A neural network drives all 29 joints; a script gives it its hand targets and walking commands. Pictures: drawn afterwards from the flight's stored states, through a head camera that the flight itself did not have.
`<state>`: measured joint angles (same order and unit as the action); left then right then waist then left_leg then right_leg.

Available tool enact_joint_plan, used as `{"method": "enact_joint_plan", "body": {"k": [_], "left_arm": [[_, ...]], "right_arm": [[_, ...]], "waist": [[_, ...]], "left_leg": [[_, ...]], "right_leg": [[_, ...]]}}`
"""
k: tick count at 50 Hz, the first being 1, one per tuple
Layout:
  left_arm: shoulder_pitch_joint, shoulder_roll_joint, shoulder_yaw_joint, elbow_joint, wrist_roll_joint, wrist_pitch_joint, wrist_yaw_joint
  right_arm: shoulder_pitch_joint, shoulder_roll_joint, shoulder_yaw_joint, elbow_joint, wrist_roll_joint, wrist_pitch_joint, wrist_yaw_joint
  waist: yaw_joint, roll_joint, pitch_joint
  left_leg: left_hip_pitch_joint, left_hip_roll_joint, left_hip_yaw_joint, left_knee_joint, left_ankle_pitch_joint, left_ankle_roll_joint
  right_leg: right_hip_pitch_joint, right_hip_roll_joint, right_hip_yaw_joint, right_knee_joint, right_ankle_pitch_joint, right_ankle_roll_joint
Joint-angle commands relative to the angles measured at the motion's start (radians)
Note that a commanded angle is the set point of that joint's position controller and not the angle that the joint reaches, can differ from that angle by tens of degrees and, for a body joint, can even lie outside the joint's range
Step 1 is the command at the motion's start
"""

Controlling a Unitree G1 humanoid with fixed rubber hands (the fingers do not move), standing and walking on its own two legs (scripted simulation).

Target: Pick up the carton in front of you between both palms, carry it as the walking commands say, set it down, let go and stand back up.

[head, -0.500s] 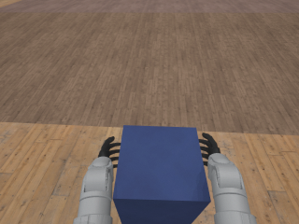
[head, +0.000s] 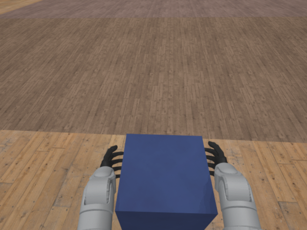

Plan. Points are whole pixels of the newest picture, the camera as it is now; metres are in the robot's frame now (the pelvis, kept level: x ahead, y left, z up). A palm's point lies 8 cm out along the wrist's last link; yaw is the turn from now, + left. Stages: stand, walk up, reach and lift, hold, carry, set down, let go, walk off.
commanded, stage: carry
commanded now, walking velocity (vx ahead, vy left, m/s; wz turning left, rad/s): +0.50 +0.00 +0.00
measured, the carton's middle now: (162, 188) +0.27 +0.01 -0.03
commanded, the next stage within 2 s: none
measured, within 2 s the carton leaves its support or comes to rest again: neither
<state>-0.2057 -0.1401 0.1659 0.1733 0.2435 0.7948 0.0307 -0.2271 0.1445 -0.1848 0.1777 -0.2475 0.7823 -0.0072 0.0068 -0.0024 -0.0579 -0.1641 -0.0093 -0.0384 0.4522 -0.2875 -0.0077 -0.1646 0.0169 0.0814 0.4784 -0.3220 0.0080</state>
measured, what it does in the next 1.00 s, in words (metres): walks ahead: left foot, then right foot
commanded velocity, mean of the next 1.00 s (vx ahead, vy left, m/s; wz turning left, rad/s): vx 0.50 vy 0.00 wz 0.00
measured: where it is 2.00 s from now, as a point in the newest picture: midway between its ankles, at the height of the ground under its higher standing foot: (166, 137)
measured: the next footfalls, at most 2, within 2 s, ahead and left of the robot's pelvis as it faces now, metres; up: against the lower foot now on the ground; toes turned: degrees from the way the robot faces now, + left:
left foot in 0.36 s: +0.17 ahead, +0.09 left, +0.00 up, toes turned +10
right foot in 0.70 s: +0.47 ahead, -0.15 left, +0.00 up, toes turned -13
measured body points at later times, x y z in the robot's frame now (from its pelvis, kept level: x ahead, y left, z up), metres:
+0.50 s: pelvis +0.18 -0.01 +0.00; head +0.16 -0.01 +0.45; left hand +0.43 +0.14 +0.08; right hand +0.43 -0.17 +0.08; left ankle +0.14 +0.08 -0.74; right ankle +0.12 -0.11 -0.68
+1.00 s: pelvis +0.47 -0.08 +0.01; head +0.48 -0.09 +0.46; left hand +0.73 +0.08 +0.09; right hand +0.74 -0.22 +0.09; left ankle +0.54 +0.07 -0.68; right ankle +0.43 -0.14 -0.74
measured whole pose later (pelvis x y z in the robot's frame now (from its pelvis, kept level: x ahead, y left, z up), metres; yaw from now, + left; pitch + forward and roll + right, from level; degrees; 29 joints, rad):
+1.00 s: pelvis +0.47 -0.08 +0.01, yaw +1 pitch +5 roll +1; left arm -0.03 -0.13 0.06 -0.50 0.06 1.21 0.13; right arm -0.05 0.13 -0.04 -0.51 -0.07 1.21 -0.11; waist 0.03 0.00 -0.08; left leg -0.62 0.11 0.11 0.85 -0.18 -0.01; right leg -0.15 -0.02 -0.24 0.29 -0.23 -0.07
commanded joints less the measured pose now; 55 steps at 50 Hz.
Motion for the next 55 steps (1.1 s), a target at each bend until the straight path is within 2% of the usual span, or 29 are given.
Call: {"method": "enact_joint_plan", "body": {"k": [1,3,5,6,7,8,9,11,13,15,17,18,19,20,21,23,25,27,32,35,36,37,38,39,41,43,45,50,55], "left_arm": [[-0.655,-0.935,-0.640,-0.199,-0.337,-0.038,-0.242],[-0.654,-0.943,-0.699,-0.272,-0.380,-0.004,-0.232],[-0.654,-0.933,-0.736,-0.335,-0.418,0.046,-0.221],[-0.643,-0.919,-0.738,-0.353,-0.425,0.075,-0.212],[-0.613,-0.899,-0.734,-0.354,-0.427,0.104,-0.200],[-0.555,-0.874,-0.723,-0.357,-0.421,0.131,-0.184],[-0.512,-0.857,-0.711,-0.383,-0.417,0.156,-0.165],[-0.464,-0.837,-0.708,-0.447,-0.425,0.209,-0.133],[-0.435,-0.839,-0.735,-0.539,-0.448,0.249,-0.114],[-0.404,-0.848,-0.766,-0.617,-0.473,0.287,-0.103],[-0.349,-0.855,-0.781,-0.665,-0.493,0.322,-0.099],[-0.329,-0.846,-0.783,-0.695,-0.504,0.339,-0.097],[-0.335,-0.842,-0.791,-0.741,-0.522,0.362,-0.098],[-0.353,-0.830,-0.803,-0.773,-0.536,0.382,-0.101],[-0.374,-0.831,-0.811,-0.784,-0.551,0.395,-0.103],[-0.375,-0.837,-0.811,-0.768,-0.570,0.406,-0.101],[-0.364,-0.847,-0.799,-0.766,-0.567,0.407,-0.090],[-0.329,-0.836,-0.783,-0.762,-0.544,0.411,-0.074],[-0.276,-0.780,-0.746,-0.763,-0.509,0.433,-0.045],[-0.259,-0.759,-0.731,-0.747,-0.506,0.447,-0.044],[-0.248,-0.746,-0.721,-0.741,-0.495,0.452,-0.043],[-0.267,-0.737,-0.717,-0.724,-0.497,0.451,-0.045],[-0.248,-0.768,-0.725,-0.718,-0.507,0.451,-0.051],[-0.272,-0.812,-0.745,-0.738,-0.519,0.442,-0.061],[-0.328,-0.891,-0.778,-0.766,-0.533,0.422,-0.079],[-0.352,-0.931,-0.808,-0.792,-0.551,0.401,-0.096],[-0.367,-0.925,-0.824,-0.814,-0.565,0.388,-0.109],[-0.295,-0.859,-0.823,-0.815,-0.563,0.392,-0.117],[-0.238,-0.800,-0.782,-0.778,-0.526,0.419,-0.106]], "right_arm": [[-0.545,0.943,0.617,-0.146,0.310,-0.018,0.215],[-0.515,0.950,0.669,-0.210,0.336,0.017,0.192],[-0.513,0.937,0.706,-0.282,0.357,0.069,0.170],[-0.519,0.922,0.719,-0.316,0.370,0.097,0.161],[-0.515,0.911,0.733,-0.335,0.381,0.128,0.153],[-0.500,0.899,0.744,-0.354,0.391,0.158,0.143],[-0.499,0.883,0.759,-0.391,0.412,0.188,0.135],[-0.461,0.875,0.788,-0.432,0.451,0.235,0.120],[-0.392,0.881,0.811,-0.487,0.477,0.271,0.107],[-0.336,0.893,0.820,-0.550,0.495,0.307,0.093],[-0.279,0.895,0.809,-0.604,0.503,0.339,0.080],[-0.225,0.891,0.799,-0.621,0.498,0.356,0.074],[-0.180,0.870,0.780,-0.627,0.480,0.367,0.066],[-0.167,0.875,0.769,-0.637,0.464,0.376,0.057],[-0.190,0.877,0.768,-0.673,0.472,0.388,0.050],[-0.265,0.870,0.783,-0.726,0.499,0.407,0.039],[-0.304,0.868,0.807,-0.765,0.523,0.416,0.036],[-0.294,0.851,0.819,-0.769,0.540,0.427,0.035],[-0.250,0.789,0.806,-0.753,0.549,0.453,0.036],[-0.237,0.759,0.795,-0.744,0.540,0.470,0.035],[-0.246,0.741,0.790,-0.749,0.537,0.476,0.035],[-0.260,0.740,0.790,-0.765,0.537,0.484,0.036],[-0.264,0.752,0.798,-0.751,0.539,0.485,0.042],[-0.275,0.802,0.810,-0.751,0.545,0.478,0.053],[-0.279,0.887,0.817,-0.736,0.542,0.456,0.069],[-0.269,0.936,0.824,-0.740,0.528,0.430,0.076],[-0.259,0.945,0.832,-0.745,0.513,0.408,0.073],[-0.192,0.893,0.828,-0.753,0.487,0.402,0.053],[-0.175,0.840,0.822,-0.748,0.492,0.433,0.054]], "waist": [[-0.016,0.078,-0.168],[-0.018,0.133,-0.251],[-0.014,0.129,-0.261],[-0.011,0.087,-0.255],[0.001,-0.041,-0.231],[0.013,-0.214,-0.220],[0.017,-0.271,-0.167],[0.025,-0.167,-0.180],[0.024,-0.141,-0.248],[0.017,-0.160,-0.278],[0.006,-0.096,-0.317],[-0.011,-0.016,-0.353],[-0.035,0.225,-0.358],[-0.039,0.280,-0.304],[-0.040,0.183,-0.255],[-0.035,0.057,-0.241],[-0.033,0.062,-0.225],[-0.028,0.100,-0.214],[-0.024,0.164,-0.159],[0.005,0.086,-0.242],[0.024,-0.049,-0.290],[0.020,-0.307,-0.341],[0.018,-0.236,-0.314],[0.016,-0.173,-0.315],[0.009,-0.028,-0.307],[0.009,-0.054,-0.312],[0.009,-0.076,-0.301],[0.006,-0.102,-0.223],[0.013,-0.131,-0.127]], "left_leg": [[-0.009,0.161,-0.138,-0.155,-0.377,0.059],[0.016,0.214,-0.204,-0.188,-0.321,0.096],[-0.042,0.210,-0.169,-0.166,-0.354,0.105],[-0.109,0.176,-0.109,-0.111,-0.336,0.084],[-0.215,0.115,-0.012,0.041,-0.279,0.047],[-0.366,0.041,0.113,0.262,-0.186,0.008],[-0.526,0.027,0.152,0.286,-0.206,-0.007],[-0.556,0.045,0.129,0.256,-0.239,0.000],[-0.464,0.010,0.182,0.164,-0.128,-0.002],[-0.316,-0.015,0.231,0.029,-0.024,-0.003],[0.077,-0.009,0.246,-0.104,0.096,0.010],[0.315,0.100,0.119,-0.117,0.034,0.041],[0.463,0.351,-0.274,-0.195,-0.093,0.145],[0.494,0.479,-0.478,-0.219,-0.041,0.255],[0.438,0.481,-0.458,-0.213,0.044,0.278],[0.356,0.428,-0.303,-0.233,0.095,0.235],[0.279,0.355,-0.125,-0.273,0.115,0.180],[0.220,0.302,-0.014,-0.278,0.142,0.154],[0.110,0.262,0.134,-0.226,0.233,0.095],[-0.045,0.183,0.278,0.128,0.384,0.031],[-0.202,0.134,0.277,0.384,0.225,-0.006],[-0.472,0.011,0.227,0.665,-0.153,-0.038],[-0.544,0.055,0.085,0.791,-0.192,-0.004],[-0.565,0.101,0.061,0.835,-0.154,0.023],[-0.531,0.163,0.036,0.762,-0.044,0.030],[-0.470,0.156,0.066,0.662,0.015,0.021],[-0.474,0.142,0.100,0.558,0.048,0.011],[-0.534,0.118,0.174,0.288,0.169,-0.003],[-0.470,0.075,0.252,0.111,0.254,0.024]], "right_leg": [[-0.189,-0.043,-0.043,0.001,-0.209,-0.011],[-0.163,-0.006,-0.131,0.084,-0.052,-0.006],[-0.097,-0.009,-0.150,-0.018,-0.093,-0.017],[-0.033,-0.041,-0.104,-0.067,-0.128,-0.028],[0.033,-0.137,0.043,-0.160,-0.205,-0.062],[0.139,-0.271,0.256,-0.260,-0.243,-0.119],[0.218,-0.349,0.386,-0.270,-0.111,-0.178],[0.277,-0.346,0.322,-0.216,0.175,-0.204],[0.285,-0.297,0.187,-0.178,0.305,-0.167],[0.233,-0.251,0.073,-0.142,0.274,-0.134],[-0.018,-0.197,-0.054,-0.026,0.167,-0.088],[-0.221,-0.163,-0.117,0.119,0.096,-0.053],[-0.485,-0.070,-0.221,0.380,-0.052,-0.006],[-0.667,-0.042,-0.177,0.504,-0.212,-0.013],[-0.711,-0.099,-0.118,0.588,-0.217,-0.027],[-0.697,-0.143,-0.108,0.571,-0.154,-0.025],[-0.603,-0.133,-0.150,0.420,-0.053,-0.008],[-0.513,-0.107,-0.196,0.294,0.033,0.000],[-0.277,-0.060,-0.297,0.070,0.224,-0.014],[0.134,-0.009,-0.372,0.009,0.148,-0.024],[0.273,-0.201,-0.070,-0.098,-0.074,-0.066],[0.434,-0.460,0.422,-0.258,-0.215,-0.197],[0.379,-0.476,0.473,-0.303,-0.115,-0.224],[0.341,-0.452,0.378,-0.270,0.018,-0.221],[0.243,-0.398,0.197,-0.261,0.151,-0.173],[0.189,-0.352,0.057,-0.282,0.174,-0.137],[0.194,-0.326,-0.015,-0.304,0.172,-0.136],[0.269,-0.282,-0.127,-0.304,0.362,-0.147],[0.279,-0.256,-0.211,-0.278,0.524,-0.120]]}}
